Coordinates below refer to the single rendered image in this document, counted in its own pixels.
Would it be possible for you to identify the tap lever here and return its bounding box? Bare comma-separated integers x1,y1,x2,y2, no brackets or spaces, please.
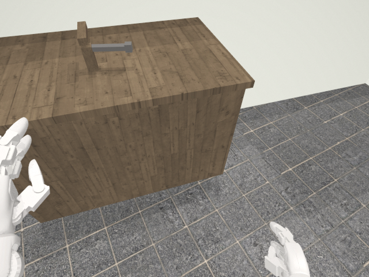
91,42,133,53

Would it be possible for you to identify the right robot hand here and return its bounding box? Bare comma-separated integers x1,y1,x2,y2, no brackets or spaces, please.
265,222,310,277

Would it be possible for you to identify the counter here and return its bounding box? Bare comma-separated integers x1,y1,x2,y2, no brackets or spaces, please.
0,17,255,223

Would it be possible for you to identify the left robot forearm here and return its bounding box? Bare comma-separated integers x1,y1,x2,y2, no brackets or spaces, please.
0,233,25,277

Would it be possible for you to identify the left robot hand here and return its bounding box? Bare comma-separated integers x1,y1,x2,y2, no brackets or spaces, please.
0,117,50,235

